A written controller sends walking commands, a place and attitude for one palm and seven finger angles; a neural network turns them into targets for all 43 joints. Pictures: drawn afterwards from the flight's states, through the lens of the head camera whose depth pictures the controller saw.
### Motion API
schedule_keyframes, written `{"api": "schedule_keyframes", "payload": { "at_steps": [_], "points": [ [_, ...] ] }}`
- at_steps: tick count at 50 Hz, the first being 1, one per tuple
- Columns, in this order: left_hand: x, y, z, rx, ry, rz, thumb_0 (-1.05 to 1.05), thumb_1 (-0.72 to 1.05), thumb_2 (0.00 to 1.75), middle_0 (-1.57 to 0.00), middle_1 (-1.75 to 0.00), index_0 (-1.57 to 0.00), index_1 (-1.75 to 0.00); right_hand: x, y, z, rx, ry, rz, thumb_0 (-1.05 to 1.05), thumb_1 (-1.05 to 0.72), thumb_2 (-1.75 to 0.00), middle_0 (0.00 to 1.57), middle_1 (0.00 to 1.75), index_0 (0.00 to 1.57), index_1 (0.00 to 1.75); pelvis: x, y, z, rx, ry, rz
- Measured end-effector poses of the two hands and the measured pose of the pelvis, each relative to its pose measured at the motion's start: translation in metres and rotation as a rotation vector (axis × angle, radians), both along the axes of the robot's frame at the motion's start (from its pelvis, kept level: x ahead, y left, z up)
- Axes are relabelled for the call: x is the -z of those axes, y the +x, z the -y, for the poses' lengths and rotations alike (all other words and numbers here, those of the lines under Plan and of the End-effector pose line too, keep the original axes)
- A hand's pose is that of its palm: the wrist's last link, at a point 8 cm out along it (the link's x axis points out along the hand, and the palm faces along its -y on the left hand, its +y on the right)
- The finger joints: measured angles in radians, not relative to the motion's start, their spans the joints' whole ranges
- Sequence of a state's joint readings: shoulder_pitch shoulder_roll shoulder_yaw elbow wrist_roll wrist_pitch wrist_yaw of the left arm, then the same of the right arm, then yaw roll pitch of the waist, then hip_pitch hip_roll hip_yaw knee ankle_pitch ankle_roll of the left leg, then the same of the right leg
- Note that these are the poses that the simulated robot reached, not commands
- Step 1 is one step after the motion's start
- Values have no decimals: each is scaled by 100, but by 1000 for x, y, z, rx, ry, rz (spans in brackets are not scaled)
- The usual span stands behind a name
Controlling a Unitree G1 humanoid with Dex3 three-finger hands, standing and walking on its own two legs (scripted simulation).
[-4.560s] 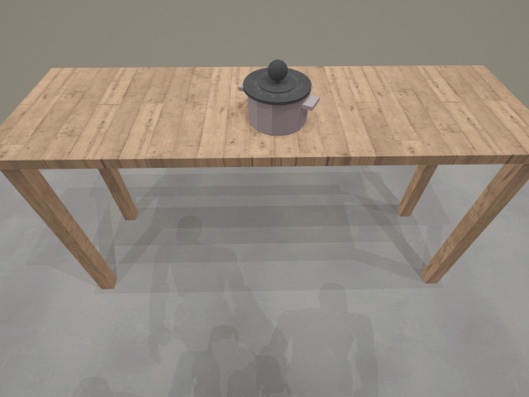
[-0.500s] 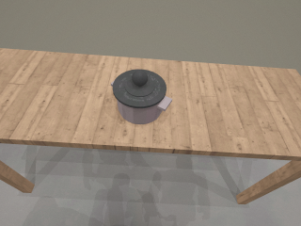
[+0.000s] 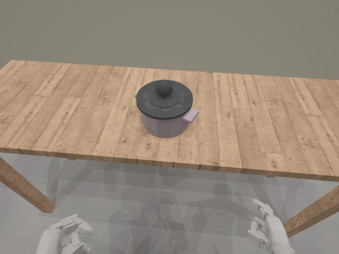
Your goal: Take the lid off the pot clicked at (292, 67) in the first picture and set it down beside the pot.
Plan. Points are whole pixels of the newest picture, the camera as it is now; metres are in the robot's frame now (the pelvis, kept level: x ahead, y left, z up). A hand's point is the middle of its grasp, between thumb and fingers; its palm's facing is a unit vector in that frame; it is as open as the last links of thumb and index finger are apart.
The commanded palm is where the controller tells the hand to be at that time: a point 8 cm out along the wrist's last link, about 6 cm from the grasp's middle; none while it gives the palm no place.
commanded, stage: lift the closed hand beside the body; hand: left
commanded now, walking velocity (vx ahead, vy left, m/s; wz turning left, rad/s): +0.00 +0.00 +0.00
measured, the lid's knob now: (164, 88) +0.52 +0.07 +0.10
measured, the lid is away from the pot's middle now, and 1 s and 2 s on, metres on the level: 0.00 0.00 0.00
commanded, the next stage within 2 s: raise the hand higher, near the body in 0.06 s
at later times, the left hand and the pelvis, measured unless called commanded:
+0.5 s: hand (70, 223) +0.16 +0.23 +0.02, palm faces +0.21 -0.90 -0.39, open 3.1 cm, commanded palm +0.12 +0.27 +0.07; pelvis +0.03 +0.00 +0.00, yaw -1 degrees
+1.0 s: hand (66, 195) +0.20 +0.23 +0.09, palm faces +0.25 -0.88 -0.41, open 3.1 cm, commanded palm +0.15 +0.26 +0.12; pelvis +0.03 +0.00 +0.00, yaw -2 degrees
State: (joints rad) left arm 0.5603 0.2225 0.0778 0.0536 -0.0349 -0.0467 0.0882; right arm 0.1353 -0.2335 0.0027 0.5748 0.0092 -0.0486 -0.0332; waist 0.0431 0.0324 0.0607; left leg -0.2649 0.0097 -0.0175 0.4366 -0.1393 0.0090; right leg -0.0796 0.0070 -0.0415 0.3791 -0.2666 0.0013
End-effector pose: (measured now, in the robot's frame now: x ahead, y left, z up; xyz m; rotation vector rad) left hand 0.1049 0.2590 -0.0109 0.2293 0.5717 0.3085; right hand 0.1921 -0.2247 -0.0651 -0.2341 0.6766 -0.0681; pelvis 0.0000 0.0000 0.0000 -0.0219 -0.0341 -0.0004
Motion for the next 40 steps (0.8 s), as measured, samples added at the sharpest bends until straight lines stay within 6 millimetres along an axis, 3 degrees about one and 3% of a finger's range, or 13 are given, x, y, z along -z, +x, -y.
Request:
{"api": "schedule_keyframes", "payload": {
  "at_steps": [6,14,32,40],
  "points": [
    [-17,5,-7,-1,37,32,1,90,90,-120,-141,-121,-141,10,-6,-4,9,13,-58,1,-91,-90,20,30,20,30,-2,9,1,5,5,4],
    [-39,15,-14,30,97,63,1,90,90,-127,-149,-127,-149,20,-10,-5,29,30,-102,1,-91,-90,20,30,20,30,-3,20,-1,15,11,-1],
    [-79,39,-12,76,161,213,1,90,90,-129,-150,-129,-150,6,25,-4,11,18,-18,1,-91,-90,20,30,20,30,-3,31,0,25,14,-8],
    [-98,49,-11,96,193,294,1,90,90,-129,-150,-129,-150,4,29,-7,1,29,-1,1,-91,-90,20,30,20,30,-2,31,1,28,13,-5]
  ]
}}
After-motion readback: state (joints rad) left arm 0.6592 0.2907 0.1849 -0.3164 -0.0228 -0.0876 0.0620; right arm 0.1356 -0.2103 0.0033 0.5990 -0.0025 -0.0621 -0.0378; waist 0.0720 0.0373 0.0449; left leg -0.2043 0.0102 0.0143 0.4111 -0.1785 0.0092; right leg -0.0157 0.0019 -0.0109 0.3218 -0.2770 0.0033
